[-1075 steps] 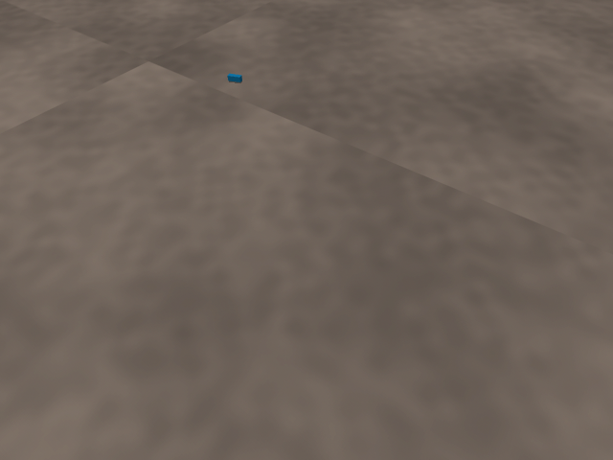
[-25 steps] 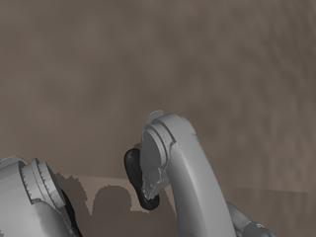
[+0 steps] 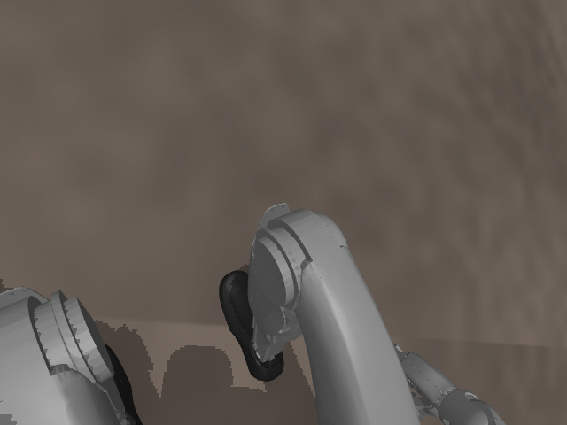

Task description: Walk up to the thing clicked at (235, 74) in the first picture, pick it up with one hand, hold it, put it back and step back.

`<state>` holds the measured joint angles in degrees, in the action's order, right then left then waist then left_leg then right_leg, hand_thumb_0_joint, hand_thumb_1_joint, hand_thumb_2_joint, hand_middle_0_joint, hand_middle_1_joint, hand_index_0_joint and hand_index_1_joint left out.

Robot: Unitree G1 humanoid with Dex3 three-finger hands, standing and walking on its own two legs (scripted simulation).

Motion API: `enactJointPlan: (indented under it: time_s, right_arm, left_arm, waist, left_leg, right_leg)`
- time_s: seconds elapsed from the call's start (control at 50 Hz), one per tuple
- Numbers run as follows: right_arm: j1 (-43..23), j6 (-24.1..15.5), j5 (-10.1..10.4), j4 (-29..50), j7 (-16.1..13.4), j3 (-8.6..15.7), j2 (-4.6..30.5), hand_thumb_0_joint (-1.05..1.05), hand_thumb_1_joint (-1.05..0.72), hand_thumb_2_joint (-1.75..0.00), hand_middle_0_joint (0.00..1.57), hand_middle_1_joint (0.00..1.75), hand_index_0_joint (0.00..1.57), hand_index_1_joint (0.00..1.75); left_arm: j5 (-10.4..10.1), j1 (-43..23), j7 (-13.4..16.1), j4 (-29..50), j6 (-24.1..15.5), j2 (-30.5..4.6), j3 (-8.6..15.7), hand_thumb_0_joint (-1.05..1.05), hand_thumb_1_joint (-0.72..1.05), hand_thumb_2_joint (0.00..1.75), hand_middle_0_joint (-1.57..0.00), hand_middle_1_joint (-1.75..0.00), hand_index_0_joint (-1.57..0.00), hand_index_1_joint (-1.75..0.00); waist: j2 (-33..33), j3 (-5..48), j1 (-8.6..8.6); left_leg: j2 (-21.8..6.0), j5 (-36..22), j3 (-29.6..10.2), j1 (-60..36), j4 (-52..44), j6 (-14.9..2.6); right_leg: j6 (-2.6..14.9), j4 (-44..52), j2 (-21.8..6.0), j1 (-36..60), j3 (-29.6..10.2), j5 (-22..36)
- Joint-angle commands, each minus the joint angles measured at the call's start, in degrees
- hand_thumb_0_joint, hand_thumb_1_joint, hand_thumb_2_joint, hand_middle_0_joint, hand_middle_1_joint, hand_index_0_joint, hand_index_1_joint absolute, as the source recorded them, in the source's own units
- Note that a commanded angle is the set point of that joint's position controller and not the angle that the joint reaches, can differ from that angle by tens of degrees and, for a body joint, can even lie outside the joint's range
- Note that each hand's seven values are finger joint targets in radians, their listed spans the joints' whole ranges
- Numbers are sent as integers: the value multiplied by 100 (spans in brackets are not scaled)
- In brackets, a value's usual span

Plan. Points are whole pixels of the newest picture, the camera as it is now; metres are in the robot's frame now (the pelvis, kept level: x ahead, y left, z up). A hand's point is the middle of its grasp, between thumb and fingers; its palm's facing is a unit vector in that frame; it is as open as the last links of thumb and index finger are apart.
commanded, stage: close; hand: left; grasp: from above
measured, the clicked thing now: out of the picture +0.46 +0.33 -0.28
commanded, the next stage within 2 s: settle in 0.96 s
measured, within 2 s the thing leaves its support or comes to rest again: leaves its support in 1.20 s
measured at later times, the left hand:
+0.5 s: hand out of the picture +0.43 +0.32 -0.24, palm faces -0.46 -0.07 -0.88, open 7.2 cm
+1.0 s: hand out of the picture +0.45 +0.34 -0.25, palm faces -0.51 -0.09 -0.86, open 6.3 cm
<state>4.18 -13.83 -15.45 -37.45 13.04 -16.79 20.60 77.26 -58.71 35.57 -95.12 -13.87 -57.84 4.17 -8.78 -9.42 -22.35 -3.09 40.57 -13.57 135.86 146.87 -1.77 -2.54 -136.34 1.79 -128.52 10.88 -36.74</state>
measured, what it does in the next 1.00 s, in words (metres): stands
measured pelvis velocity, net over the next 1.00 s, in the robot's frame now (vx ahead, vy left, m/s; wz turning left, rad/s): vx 0.01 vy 0.00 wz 0.01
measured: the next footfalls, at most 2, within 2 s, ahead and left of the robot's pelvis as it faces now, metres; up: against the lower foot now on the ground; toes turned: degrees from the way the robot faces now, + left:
none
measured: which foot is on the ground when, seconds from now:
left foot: down 0.00-1.00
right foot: down 0.00-1.00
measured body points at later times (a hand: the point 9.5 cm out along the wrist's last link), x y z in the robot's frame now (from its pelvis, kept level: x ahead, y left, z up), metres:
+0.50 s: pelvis +0.00 +0.00 +0.00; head +0.26 +0.14 +0.34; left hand +0.45 +0.32 -0.19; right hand +0.07 -0.25 -0.06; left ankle +0.06 +0.12 -0.27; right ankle +0.12 -0.12 -0.26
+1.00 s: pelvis +0.01 +0.00 +0.00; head +0.29 +0.13 +0.32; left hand +0.47 +0.35 -0.20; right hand +0.07 -0.26 -0.06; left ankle +0.06 +0.12 -0.26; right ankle +0.12 -0.12 -0.26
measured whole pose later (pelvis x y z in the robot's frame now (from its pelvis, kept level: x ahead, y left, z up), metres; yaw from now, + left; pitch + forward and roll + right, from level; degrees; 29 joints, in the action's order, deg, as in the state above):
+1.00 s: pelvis +0.01 +0.00 +0.00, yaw +0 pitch +28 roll -15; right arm 5.3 -10.3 -15.3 -35.7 12.0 -16.8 19.7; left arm 75.3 -58.0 26.3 -91.2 -16.3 -61.3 6.1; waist -7.3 -11.3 -21.8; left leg -2.1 41.6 -14.0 135.7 147.3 -1.3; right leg -2.3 -136.9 1.3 -127.9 11.2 -38.4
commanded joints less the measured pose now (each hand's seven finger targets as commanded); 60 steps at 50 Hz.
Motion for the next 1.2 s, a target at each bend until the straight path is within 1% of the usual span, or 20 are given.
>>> enactJointPlan:
  time_s: [0.0, 0.1, 0.14, 0.22, 0.28, 0.32, 0.36, 0.44, 0.54, 0.6, 0.66, 0.7, 0.72, 0.74, 0.84, 0.96, 1.06, 1.1, 1.14, 1.18]
  right_arm:
    - [1084, 68, 79, 1, -65, 497, 1755, 0, -89, -90, 20, 30, 20, 30]
    - [1194, 306, 40, 90, -127, 455, 1769, 0, -90, -90, 20, 30, 20, 30]
    - [1291, 419, 50, 103, -182, 477, 1855, 0, -90, -90, 20, 30, 20, 30]
    - [1290, 582, -4, 190, -197, 421, 1812, 0, -89, -90, 20, 30, 20, 30]
    - [1285, 670, 0, 277, -248, 376, 1800, 0, -89, -90, 20, 30, 20, 30]
    - [1220, 705, -46, 321, -266, 325, 1793, 0, -89, -90, 20, 30, 20, 30]
    - [1084, 731, -89, 259, -287, 308, 1696, 0, -89, -90, 20, 30, 20, 30]
    - [915, 651, -161, -38, -297, 454, 1713, 0, -89, -90, 20, 30, 20, 30]
    - [946, 457, -134, -130, -288, 516, 1721, 0, -89, -90, 20, 30, 20, 30]
    - [899, 286, -66, -179, -238, 572, 1740, 0, -89, -90, 20, 30, 20, 30]
    - [883, 117, 22, -44, -185, 630, 1838, 0, -89, -90, 20, 30, 20, 30]
    - [942, 68, 82, -44, -174, 649, 1907, 0, -90, -90, 20, 30, 20, 30]
    - [906, 46, 117, -31, -162, 628, 1815, 0, -90, -90, 20, 30, 20, 30]
    - [935, 38, 115, -84, -129, 622, 1827, 0, -90, -90, 20, 30, 20, 30]
    - [1143, 196, 70, 26, -107, 565, 1670, 0, -90, -90, 20, 30, 20, 30]
    - [1359, 486, 55, 163, -184, 519, 1795, 0, -90, -90, 20, 30, 20, 30]
    - [1379, 673, 32, 236, -233, 460, 1790, 0, -92, -90, 20, 30, 20, 30]
    - [1429, 726, 26, 301, -258, 435, 1786, 0, -91, -90, 20, 30, 20, 30]
    - [1335, 772, 37, 324, -281, 445, 1733, 0, -91, -90, 20, 30, 20, 30]
    - [1336, 824, -13, 342, -305, 473, 1703, 0, -91, -90, 20, 30, 20, 30]
  left_arm:
    - [-265, -1307, -193, 562, 52, -1598, 302, 0, 22, 41, -63, -43, -64, -42]
    - [-357, -1007, -790, 751, -275, -1312, 68, 0, 26, 39, -66, -43, -68, -41]
    - [-402, -1060, -883, 1257, -491, -1608, 221, 0, 28, 43, -67, -44, -69, -42]
    - [-397, -825, -992, 1036, -831, -1249, -9, 0, 38, 39, -73, -43, -76, -40]
    - [-265, -999, -833, 1288, -1086, -1650, 172, 0, 44, 39, -79, -39, -81, -37]
    - [-106, -959, -702, 1259, -1161, -1720, 202, 0, 47, 37, -81, -37, -83, -35]
    - [29, -1002, -452, 1388, -1236, -1767, 250, 0, 50, 37, -83, -35, -85, -33]
    - [221, -1012, -2, 1116, -1080, -1324, -121, 0, 55, 28, -86, -29, -88, -26]
    - [334, -1165, 454, 872, -594, -1138, -347, 0, 57, 21, -91, -17, -93, -16]
    - [158, -1325, 508, 748, -285, -963, -425, 0, 59, 15, -93, -14, -94, -12]
    - [18, -1529, 362, 777, -53, -1080, -330, 0, 62, 10, -96, -10, -98, -8]
    - [-10, -1795, 265, 1181, 1, -1637, 115, 0, 64, 7, -98, -8, -100, -6]
    - [-67, -1872, 158, 1204, 22, -1274, -138, 0, 63, 8, -99, -7, -100, -5]
    - [-109, -1531, 101, 732, 41, -1558, 232, 0, 66, 6, -100, -7, -102, -5]
    - [-111, -1093, -428, 499, -24, -1372, 232, 0, 67, 4, -100, -8, -102, -5]
    - [-329, -897, -1000, 1184, -448, -1495, 222, 0, 70, 8, -101, -12, -104, -9]
    - [-377, -852, -1086, 1310, -892, -1344, 118, 0, 69, 15, -106, -17, -108, -14]
    - [-296, -1001, -974, 1567, -1043, -1809, 360, 0, 74, 17, -110, -16, -112, -13]
    - [-182, -982, -882, 1691, -1100, -1911, 441, 0, 77, 17, -112, -13, -115, -11]
    - [6, -1081, -712, 2006, -1174, -2033, 552, 0, 81, 17, -114, -14, -117, -12]
  waist:
    - [3142, 3634, -178]
    - [3024, 3456, -241]
    - [3131, 3786, -130]
    - [2955, 3599, -219]
    - [2847, 3610, -99]
    - [2923, 3474, -75]
    - [3111, 3766, 42]
    - [3109, 3367, -48]
    - [2887, 3233, -120]
    - [2994, 3217, -137]
    - [3118, 3389, -176]
    - [3370, 3786, -54]
    - [3582, 3982, -39]
    - [3473, 3750, -87]
    - [3196, 3539, -184]
    - [3044, 3714, -123]
    - [2757, 3742, -172]
    - [2989, 3814, -38]
    - [3167, 3845, 109]
    - [3408, 3983, 111]
  left_leg:
    - [-33, -1152, 426, -2783, -1465, 108]
    - [4, -1692, 467, -2860, -1294, 154]
    - [-8, -1939, 414, -3118, -1336, 191]
    - [-12, -1878, 318, -3104, -1290, 186]
    - [-7, -1557, 341, -3036, -1320, 134]
    - [-17, -1487, 325, -3123, -1377, 166]
    - [-49, -1378, 343, -3206, -1451, 167]
    - [-56, -971, 342, -2980, -1551, 189]
    - [-34, -904, 411, -2731, -1607, 150]
    - [-53, -738, 337, -2761, -1715, 175]
    - [-79, -669, 255, -2965, -1763, 175]
    - [-82, -898, 249, -3118, -1720, 180]
    - [-81, -1097, 249, -3303, -1702, 219]
    - [-98, -1044, 212, -3214, -1628, 210]
    - [-4, -1525, 438, -2991, -1477, 168]
    - [24, -1986, 479, -3089, -1300, 168]
    - [19, -1914, 351, -3104, -1226, 147]
    - [17, -1741, 383, -3167, -1320, 141]
    - [2, -1599, 387, -3266, -1394, 181]
    - [-17, -1552, 394, -3436, -1443, 207]
  right_leg:
    - [355, 1076, 288, 2050, 340, 1276]
    - [390, 1144, 284, 2204, 412, 1612]
    - [410, 1183, 286, 2388, 454, 1724]
    - [401, 1177, 319, 2241, 542, 1595]
    - [388, 1235, 319, 2305, 513, 1346]
    - [395, 1169, 329, 2115, 553, 1238]
    - [390, 1159, 379, 2194, 511, 1180]
    - [380, 1135, 414, 1673, 527, 894]
    - [382, 1251, 432, 1564, 426, 932]
    - [396, 1196, 383, 1387, 419, 836]
    - [393, 1115, 320, 1369, 413, 852]
    - [385, 1027, 253, 1470, 397, 1020]
    - [406, 944, 237, 1491, 369, 1216]
    - [379, 880, 217, 1456, 421, 1159]
    - [365, 1021, 262, 1890, 363, 1503]
    - [410, 1198, 267, 2303, 389, 1752]
    - [404, 1220, 304, 2277, 509, 1597]
    - [396, 1240, 298, 2369, 466, 1444]
    - [437, 1184, 316, 2166, 464, 1265]
    - [441, 1151, 327, 2091, 482, 1230]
